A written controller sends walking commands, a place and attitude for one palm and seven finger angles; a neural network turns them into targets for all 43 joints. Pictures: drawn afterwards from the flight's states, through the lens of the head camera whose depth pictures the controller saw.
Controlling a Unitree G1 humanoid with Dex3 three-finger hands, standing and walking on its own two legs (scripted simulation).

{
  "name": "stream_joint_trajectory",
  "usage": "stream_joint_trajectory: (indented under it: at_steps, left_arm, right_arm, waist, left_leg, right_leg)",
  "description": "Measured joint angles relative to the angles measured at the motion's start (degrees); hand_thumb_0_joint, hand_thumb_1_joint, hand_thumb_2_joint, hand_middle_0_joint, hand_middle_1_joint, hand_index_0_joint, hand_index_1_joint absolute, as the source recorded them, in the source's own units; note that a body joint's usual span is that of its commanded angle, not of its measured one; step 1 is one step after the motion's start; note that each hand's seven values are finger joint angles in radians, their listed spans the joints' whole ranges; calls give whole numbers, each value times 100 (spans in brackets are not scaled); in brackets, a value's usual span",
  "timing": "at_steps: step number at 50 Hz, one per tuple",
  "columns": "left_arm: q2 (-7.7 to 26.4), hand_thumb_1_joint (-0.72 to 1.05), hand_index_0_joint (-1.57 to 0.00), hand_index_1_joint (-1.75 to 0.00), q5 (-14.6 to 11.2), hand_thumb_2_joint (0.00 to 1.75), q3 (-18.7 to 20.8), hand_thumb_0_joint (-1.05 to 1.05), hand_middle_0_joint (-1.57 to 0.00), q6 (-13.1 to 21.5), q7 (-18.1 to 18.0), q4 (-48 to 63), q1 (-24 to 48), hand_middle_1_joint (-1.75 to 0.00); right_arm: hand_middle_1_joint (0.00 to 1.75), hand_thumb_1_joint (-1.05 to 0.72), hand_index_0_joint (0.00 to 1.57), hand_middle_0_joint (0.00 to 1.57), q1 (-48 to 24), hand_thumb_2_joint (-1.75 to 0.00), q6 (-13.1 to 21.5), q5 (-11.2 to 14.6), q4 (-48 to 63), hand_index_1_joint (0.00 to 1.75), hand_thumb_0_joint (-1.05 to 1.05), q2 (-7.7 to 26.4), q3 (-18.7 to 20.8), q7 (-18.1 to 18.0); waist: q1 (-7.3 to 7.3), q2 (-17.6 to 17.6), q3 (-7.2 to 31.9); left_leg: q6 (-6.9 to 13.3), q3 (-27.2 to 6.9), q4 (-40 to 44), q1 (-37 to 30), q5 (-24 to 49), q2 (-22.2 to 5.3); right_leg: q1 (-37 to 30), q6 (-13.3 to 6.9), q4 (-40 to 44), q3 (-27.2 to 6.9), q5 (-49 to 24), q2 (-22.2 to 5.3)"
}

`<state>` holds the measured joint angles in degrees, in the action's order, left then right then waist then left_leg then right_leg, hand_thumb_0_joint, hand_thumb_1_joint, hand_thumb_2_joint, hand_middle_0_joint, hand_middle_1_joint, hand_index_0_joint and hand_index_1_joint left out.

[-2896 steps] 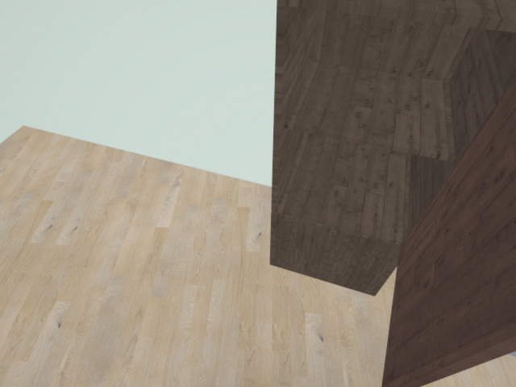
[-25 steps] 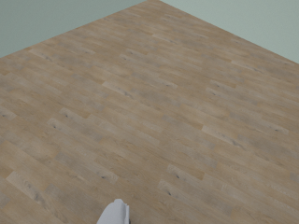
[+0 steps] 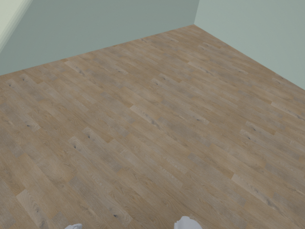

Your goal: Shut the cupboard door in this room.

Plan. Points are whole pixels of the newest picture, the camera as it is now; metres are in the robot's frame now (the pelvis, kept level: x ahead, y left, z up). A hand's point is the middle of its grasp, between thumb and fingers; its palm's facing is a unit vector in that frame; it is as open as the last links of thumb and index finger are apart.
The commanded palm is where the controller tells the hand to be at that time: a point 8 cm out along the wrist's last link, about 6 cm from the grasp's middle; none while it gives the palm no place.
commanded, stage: turn to face it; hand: left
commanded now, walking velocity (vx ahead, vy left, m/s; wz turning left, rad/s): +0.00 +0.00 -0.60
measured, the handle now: out of the picture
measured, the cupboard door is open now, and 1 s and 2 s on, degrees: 21 21 21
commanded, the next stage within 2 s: none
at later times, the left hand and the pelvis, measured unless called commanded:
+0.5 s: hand (104, 218) +0.18 +0.15 -0.17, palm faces -0.21 -0.95 -0.22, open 7.3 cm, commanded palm none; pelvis +0.10 -0.03 +0.00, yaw -16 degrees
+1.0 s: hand (123, 166) +0.35 +0.11 -0.17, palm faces -0.55 -0.79 -0.26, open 7.4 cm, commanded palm none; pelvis +0.13 -0.01 -0.02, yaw -36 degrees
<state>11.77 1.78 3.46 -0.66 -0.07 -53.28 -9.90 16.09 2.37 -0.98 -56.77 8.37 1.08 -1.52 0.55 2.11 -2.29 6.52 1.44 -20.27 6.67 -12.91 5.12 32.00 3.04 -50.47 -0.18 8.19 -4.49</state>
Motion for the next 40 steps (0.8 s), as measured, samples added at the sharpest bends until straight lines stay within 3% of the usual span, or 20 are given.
stream_joint_trajectory:
  at_steps: [7, 11, 14, 17, 20, 24, 30, 31, 32, 35, 38, 40]
  left_arm:
    - [-293, 91, -20, -30, -36, 89, -58, 0, -19, -162, 25, -217, -142, -30]
    - [-374, 91, -20, -30, -23, 89, -31, 0, -20, -81, 43, -181, -203, -30]
    - [-360, 91, -21, -30, -48, 89, -7, 0, -20, 47, -30, -140, -208, -30]
    - [-291, 91, -21, -30, -59, 89, 39, 0, -20, -8, -121, -149, -283, -30]
    - [-226, 91, -21, -30, -37, 89, 67, 0, -20, -42, -119, -204, -345, -30]
    - [-174, 91, -21, -30, -12, 89, 99, 0, -20, -65, -47, -211, -387, -30]
    - [-37, 90, -21, -30, -14, 89, 177, 0, -20, -132, 20, -108, -404, -30]
    - [-11, 90, -21, -30, -33, 89, 187, 0, -20, -156, 18, -83, -422, -30]
    - [21, 90, -21, -30, -63, 89, 195, 0, -20, -185, 22, -48, -430, -30]
    - [245, 91, -21, -30, -69, 89, 257, 0, -20, -273, 33, 9, -282, -30]
    - [401, 91, -20, -30, -36, 89, 311, 0, -20, -327, 112, 94, -165, -30]
    - [445, 91, -20, -30, -35, 89, 313, 0, -19, -358, 165, 176, -92, -30]
  right_arm:
    - [30, -91, 20, 20, 229, -90, -133, -51, -253, 30, 1, -40, -9, -73]
    - [30, -91, 20, 20, 276, -90, -238, 14, -352, 30, 1, 2, 33, -90]
    - [30, -91, 20, 20, 63, -90, -370, 68, -362, 30, 1, 23, 83, -66]
    - [30, -91, 20, 20, -179, -90, -436, 56, -221, 30, 1, 47, 123, -24]
    - [30, -91, 20, 20, -424, -90, -448, 27, 14, 30, 1, 101, 168, 14]
    - [30, -91, 20, 20, -719, -90, -428, 24, 257, 30, 1, 195, 212, 26]
    - [30, -91, 19, 20, -991, -90, -323, 78, 494, 30, 1, 252, 187, 1]
    - [30, -91, 20, 20, -979, -90, -277, 81, 540, 30, 0, 270, 166, -3]
    - [30, -91, 20, 20, -950, -90, -221, 63, 587, 30, 0, 292, 150, -10]
    - [30, -91, 20, 20, -911, -90, -205, -37, 632, 30, 0, 180, 55, -21]
    - [30, -90, 20, 20, -772, -90, -249, -83, 674, 30, 0, 123, -28, -18]
    - [30, -90, 20, 20, -699, -90, -280, -90, 671, 30, 0, 142, -41, -22]
  waist:
    - [75, -146, -120]
    - [52, -338, -255]
    - [4, -368, -449]
    - [-40, -248, -459]
    - [-28, -158, -400]
    - [-84, -118, -329]
    - [-205, -12, -225]
    - [-202, -31, -176]
    - [-181, -70, -121]
    - [-238, 141, -204]
    - [-235, 140, -221]
    - [-218, 55, -250]
  left_leg:
    - [-90, 486, -403, -364, -729, -103]
    - [-257, 736, -1458, -60, -1346, -385]
    - [-641, 352, -3675, 908, -1773, -413]
    - [-805, 74, -4551, 1664, -1555, -494]
    - [-917, -129, -4265, 2059, -1251, -657]
    - [-1004, -309, -3394, 2099, -1058, -770]
    - [-1025, -272, -1808, 1473, -703, -619]
    - [-1004, -240, -1362, 1256, -453, -631]
    - [-853, -222, -1099, 1158, -41, -677]
    - [-646, 76, -1311, 1064, -277, -700]
    - [-654, 267, -1094, 845, -350, -868]
    - [-669, 374, -945, 736, -294, -987]
  right_leg:
    - [-787, -323, 909, 262, 475, 350]
    - [-1330, -564, 1487, 342, 783, 608]
    - [-1409, -695, 1576, 268, 785, 769]
    - [-1590, -737, 2023, 95, 557, 832]
    - [-1687, -704, 2360, -86, 393, 831]
    - [-1713, -622, 2461, -358, 365, 825]
    - [-1595, -405, 2112, -808, 603, 837]
    - [-1535, -354, 1965, -864, 692, 885]
    - [-1431, -329, 1746, -874, 824, 945]
    - [-930, -237, 210, -579, 1945, 821]
    - [-567, -100, -869, -167, 2001, 669]
    - [-513, -38, -977, 23, 1911, 534]
